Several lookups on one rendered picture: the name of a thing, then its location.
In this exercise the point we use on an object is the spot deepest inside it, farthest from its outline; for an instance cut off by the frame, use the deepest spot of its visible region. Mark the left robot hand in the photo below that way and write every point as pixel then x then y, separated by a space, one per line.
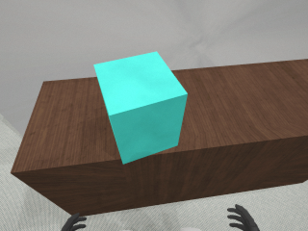
pixel 69 225

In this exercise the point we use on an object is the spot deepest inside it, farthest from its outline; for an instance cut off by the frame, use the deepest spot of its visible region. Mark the carton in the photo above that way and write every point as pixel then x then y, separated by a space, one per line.
pixel 145 104

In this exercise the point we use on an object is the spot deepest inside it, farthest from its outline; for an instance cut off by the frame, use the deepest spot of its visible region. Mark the pedestal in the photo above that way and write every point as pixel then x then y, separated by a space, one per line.
pixel 244 128

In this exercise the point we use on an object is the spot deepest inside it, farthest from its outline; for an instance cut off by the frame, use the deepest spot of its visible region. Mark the right robot hand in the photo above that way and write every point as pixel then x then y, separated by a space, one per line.
pixel 248 223

